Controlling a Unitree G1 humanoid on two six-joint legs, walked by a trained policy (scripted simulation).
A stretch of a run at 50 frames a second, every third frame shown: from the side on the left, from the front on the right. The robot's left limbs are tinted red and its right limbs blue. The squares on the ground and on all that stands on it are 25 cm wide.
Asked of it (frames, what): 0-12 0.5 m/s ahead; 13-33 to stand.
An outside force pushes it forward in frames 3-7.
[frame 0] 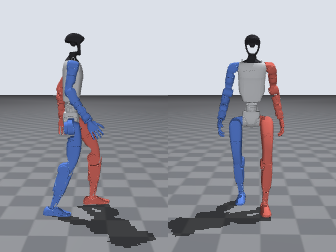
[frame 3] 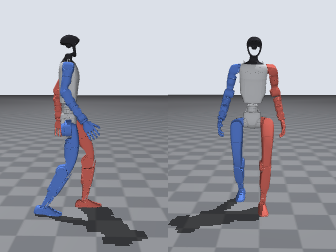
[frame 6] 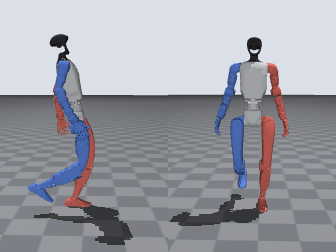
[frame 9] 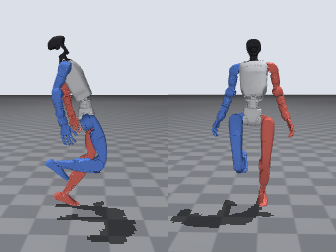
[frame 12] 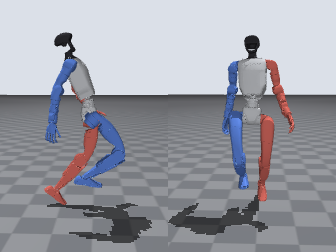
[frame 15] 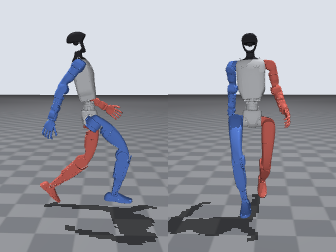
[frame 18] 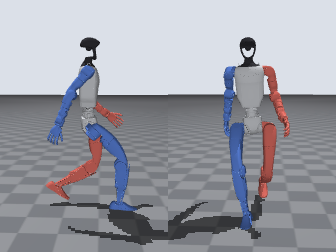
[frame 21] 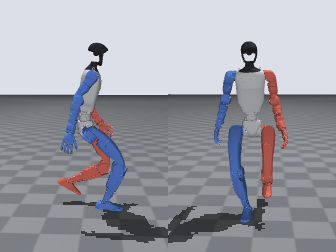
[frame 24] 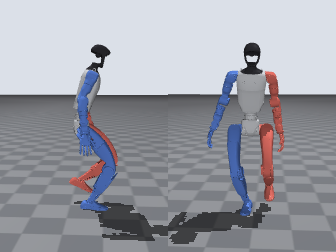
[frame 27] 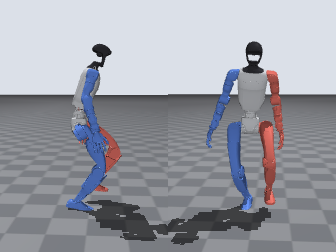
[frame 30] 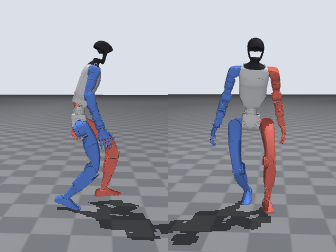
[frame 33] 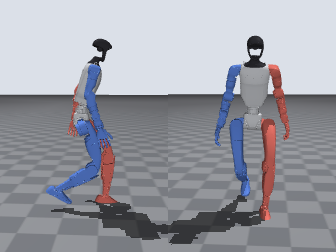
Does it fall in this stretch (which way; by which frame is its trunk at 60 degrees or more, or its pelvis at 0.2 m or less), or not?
no
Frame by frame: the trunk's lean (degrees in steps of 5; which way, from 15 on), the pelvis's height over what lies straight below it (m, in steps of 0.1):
0: 5, 0.8
3: 0, 0.8
6: 15 backward, 0.8
9: 30 backward, 0.8
12: 25 backward, 0.8
15: 10, 0.8
18: 5, 0.7
21: 10, 0.7
24: 20 forward, 0.7
27: 20 forward, 0.7
30: 25 forward, 0.7
33: 20 forward, 0.7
